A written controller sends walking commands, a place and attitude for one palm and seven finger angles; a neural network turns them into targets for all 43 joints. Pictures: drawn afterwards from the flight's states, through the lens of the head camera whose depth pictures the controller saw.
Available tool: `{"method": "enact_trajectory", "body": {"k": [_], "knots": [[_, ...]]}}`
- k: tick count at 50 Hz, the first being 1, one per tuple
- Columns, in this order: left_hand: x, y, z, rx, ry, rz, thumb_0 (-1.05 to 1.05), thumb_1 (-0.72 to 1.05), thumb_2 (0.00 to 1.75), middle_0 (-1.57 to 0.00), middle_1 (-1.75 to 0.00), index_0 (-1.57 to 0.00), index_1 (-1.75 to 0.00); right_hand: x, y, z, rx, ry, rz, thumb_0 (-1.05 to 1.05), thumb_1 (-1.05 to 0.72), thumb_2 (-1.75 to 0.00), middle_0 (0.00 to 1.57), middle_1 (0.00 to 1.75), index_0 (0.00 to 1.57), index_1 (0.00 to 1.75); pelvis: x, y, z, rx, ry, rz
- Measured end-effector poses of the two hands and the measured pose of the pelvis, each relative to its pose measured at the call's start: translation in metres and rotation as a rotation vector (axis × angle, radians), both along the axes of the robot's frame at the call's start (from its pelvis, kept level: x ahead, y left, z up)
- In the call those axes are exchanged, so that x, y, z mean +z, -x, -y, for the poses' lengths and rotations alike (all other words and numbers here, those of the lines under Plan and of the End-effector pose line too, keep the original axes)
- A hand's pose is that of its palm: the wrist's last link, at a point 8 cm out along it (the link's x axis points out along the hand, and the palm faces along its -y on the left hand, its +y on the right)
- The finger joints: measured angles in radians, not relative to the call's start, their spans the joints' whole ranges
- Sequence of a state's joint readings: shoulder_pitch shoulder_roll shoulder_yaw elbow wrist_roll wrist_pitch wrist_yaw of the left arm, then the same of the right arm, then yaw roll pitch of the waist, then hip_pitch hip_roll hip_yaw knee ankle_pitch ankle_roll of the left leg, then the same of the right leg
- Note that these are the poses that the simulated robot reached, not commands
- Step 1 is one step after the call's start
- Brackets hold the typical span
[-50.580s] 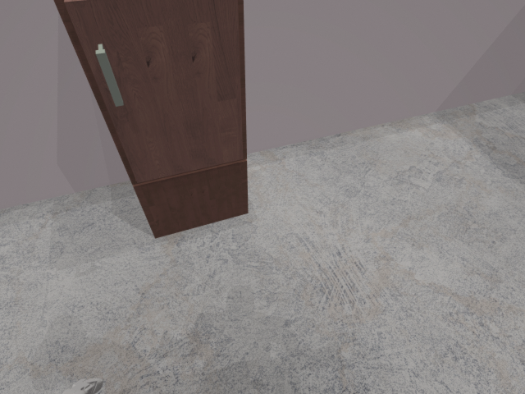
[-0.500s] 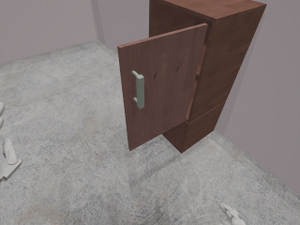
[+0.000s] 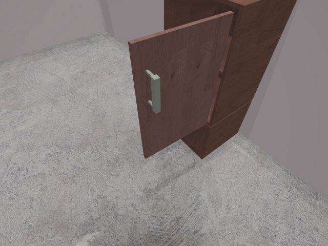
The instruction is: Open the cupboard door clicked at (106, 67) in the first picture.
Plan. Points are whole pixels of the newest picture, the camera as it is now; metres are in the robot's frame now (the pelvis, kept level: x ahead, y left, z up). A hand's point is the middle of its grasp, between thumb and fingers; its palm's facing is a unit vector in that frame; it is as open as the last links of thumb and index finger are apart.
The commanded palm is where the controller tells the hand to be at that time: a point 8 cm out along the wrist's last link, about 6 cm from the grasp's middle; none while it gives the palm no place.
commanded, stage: let the arm hang, fingers relaxed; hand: left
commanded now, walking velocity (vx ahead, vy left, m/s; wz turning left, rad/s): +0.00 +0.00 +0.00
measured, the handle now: (152, 92) +0.57 +0.05 +0.05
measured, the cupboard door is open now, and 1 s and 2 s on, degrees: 87 87 87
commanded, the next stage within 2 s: look to check the result in 0.86 s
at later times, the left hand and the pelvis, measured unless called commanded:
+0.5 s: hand out of the picture -0.04 +0.17 -0.16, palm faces +0.02 -0.98 -0.21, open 7.4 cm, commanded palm none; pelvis -0.01 +0.00 +0.01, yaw +0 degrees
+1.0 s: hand out of the picture -0.02 +0.17 -0.17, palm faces +0.03 -0.99 -0.17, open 7.4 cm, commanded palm none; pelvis +0.00 +0.01 +0.01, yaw +0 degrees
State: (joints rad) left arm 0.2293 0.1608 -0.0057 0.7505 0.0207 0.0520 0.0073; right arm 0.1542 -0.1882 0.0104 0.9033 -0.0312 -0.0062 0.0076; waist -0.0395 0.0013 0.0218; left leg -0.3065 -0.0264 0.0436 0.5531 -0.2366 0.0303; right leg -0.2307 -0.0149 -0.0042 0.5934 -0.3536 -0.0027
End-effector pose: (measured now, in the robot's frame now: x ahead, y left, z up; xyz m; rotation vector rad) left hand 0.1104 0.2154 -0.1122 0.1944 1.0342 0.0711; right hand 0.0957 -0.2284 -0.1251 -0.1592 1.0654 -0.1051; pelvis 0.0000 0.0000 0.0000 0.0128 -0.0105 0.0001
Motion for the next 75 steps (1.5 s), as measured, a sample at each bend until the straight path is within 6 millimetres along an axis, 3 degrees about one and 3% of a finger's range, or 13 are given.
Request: {"method": "enact_trajectory", "body": {"k": [1, 2, 5, 11, 17, 22, 30, 38, 60, 75], "knots": [[-0.012, 0.019, 0.013, 0.016, 0.042, -0.075, 0.01, 0.91, 0.90, -0.19, -0.30, -0.20, -0.30, -0.001, 0.010, 0.000, -0.007, 0.005, -0.041, 0.01, -0.90, -0.90, 0.20, 0.30, 0.21, 0.30, 0.001, 0.000, 0.001, 0.000, 0.002, 0.002], [-0.016, 0.027, 0.013, 0.093, 0.056, -0.082, -0.02, 0.95, 0.89, -0.20, -0.30, -0.21, -0.30, -0.001, 0.021, 0.001, -0.008, 0.013, -0.086, 0.01, -0.90, -0.90, 0.20, 0.30, 0.21, 0.30, 0.003, 0.000, 0.003, 0.008, 0.006, 0.002], [-0.020, 0.046, 0.004, 0.137, 0.035, -0.123, -0.07, 1.02, 0.89, -0.21, -0.30, -0.21, -0.30, -0.003, 0.053, 0.005, -0.012, 0.040, -0.217, 0.00, -0.91, -0.90, 0.20, 0.30, 0.21, 0.30, 0.006, 0.001, 0.006, 0.019, 0.016, 0.003], [-0.021, 0.095, -0.014, 0.130, -0.018, -0.301, -0.04, 0.98, 0.89, -0.20, -0.30, -0.21, -0.30, -0.006, 0.098, 0.012, -0.060, 0.046, -0.354, 0.00, -0.92, -0.90, 0.20, 0.30, 0.20, 0.30, 0.010, 0.002, 0.005, 0.014, 0.022, 0.014], [-0.017, 0.134, -0.019, 0.141, -0.042, -0.421, -0.01, 0.93, 0.89, -0.20, -0.30, -0.21, -0.30, -0.010, 0.121, 0.004, -0.076, 0.020, -0.409, 0.00, -0.91, -0.90, 0.20, 0.30, 0.20, 0.30, 0.012, 0.005, 0.004, 0.007, 0.019, 0.022], [-0.017, 0.149, -0.013, 0.148, -0.031, -0.454, 0.00, 0.91, 0.90, -0.19, -0.30, -0.20, -0.30, -0.014, 0.126, -0.007, -0.073, -0.008, -0.417, 0.00, -0.91, -0.90, 0.20, 0.30, 0.20, 0.30, 0.012, 0.007, 0.002, 0.004, 0.018, 0.025], [-0.022, 0.147, 0.004, 0.142, 0.018, -0.433, 0.01, 0.91, 0.90, -0.19, -0.30, -0.20, -0.30, -0.015, 0.116, -0.021, -0.069, -0.033, -0.380, 0.00, -0.91, -0.90, 0.20, 0.30, 0.20, 0.30, 0.012, 0.008, 0.000, 0.003, 0.016, 0.024], [-0.027, 0.134, 0.013, 0.133, 0.053, -0.393, 0.01, 0.90, 0.90, -0.20, -0.30, -0.20, -0.30, -0.012, 0.112, -0.021, -0.077, -0.016, -0.361, 0.01, -0.92, -0.90, 0.20, 0.30, 0.20, 0.30, 0.012, 0.007, -0.003, 0.004, 0.015, 0.024], [-0.022, 0.128, -0.018, 0.137, 0.001, -0.402, 0.01, 0.90, 0.90, -0.19, -0.30, -0.20, -0.30, -0.010, 0.102, -0.023, -0.073, -0.004, -0.353, 0.00, -0.91, -0.90, 0.20, 0.30, 0.20, 0.30, 0.013, 0.000, -0.012, 0.004, 0.014, 0.018], [-0.018, 0.103, -0.031, 0.122, -0.023, -0.358, 0.01, 0.90, 0.90, -0.20, -0.30, -0.20, -0.30, -0.005, 0.073, -0.002, -0.057, 0.044, -0.304, 0.00, -0.91, -0.90, 0.20, 0.30, 0.20, 0.30, 0.014, -0.006, -0.012, 0.006, 0.012, 0.016]]}}
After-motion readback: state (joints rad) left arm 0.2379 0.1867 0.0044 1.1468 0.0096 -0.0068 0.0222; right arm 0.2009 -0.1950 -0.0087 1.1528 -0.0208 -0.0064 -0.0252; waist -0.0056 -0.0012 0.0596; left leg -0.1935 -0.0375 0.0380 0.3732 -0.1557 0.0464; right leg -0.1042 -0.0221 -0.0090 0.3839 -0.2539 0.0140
